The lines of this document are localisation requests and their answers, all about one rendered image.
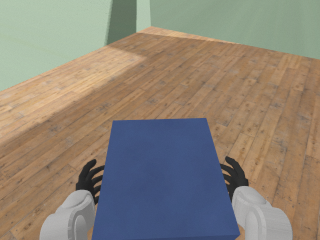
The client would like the robot right forearm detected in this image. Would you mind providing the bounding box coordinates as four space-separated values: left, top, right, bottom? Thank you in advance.
231 186 293 240

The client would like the right robot hand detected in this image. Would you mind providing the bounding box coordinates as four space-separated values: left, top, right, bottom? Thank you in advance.
220 156 249 203

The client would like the left robot hand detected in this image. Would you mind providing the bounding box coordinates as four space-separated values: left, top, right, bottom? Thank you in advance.
75 159 105 205

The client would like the robot left forearm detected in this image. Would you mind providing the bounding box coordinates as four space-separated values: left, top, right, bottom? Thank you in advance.
39 189 96 240

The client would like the carton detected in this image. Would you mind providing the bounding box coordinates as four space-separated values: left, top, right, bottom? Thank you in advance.
91 118 241 240

